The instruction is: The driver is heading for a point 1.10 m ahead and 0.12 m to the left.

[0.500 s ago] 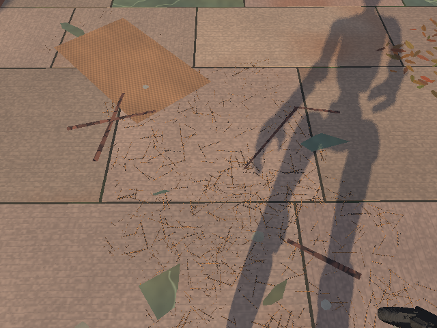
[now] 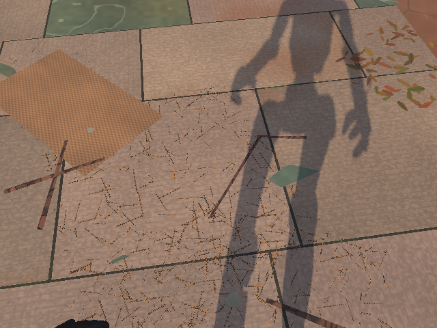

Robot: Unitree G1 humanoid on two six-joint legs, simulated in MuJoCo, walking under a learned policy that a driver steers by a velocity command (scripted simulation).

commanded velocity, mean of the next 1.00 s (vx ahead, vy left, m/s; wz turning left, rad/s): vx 0.04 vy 0.00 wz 0.00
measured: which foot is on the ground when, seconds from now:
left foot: up 0.00-0.22, down 0.24-1.00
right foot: down 0.00-1.00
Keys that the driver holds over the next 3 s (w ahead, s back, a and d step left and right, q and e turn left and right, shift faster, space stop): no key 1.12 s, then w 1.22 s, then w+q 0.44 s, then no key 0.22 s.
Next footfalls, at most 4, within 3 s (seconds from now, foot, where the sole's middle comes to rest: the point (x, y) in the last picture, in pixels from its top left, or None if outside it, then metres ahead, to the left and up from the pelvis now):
0.24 left None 0.10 0.15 -0.76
1.84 left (176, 306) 0.54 0.14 -0.76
2.38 right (244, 210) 0.86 -0.10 -0.76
2.92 left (166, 156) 1.12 0.18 -0.76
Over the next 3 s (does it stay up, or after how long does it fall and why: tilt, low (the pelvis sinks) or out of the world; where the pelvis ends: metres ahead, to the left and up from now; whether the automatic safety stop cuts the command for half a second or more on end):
stays up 1.00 0.06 -0.01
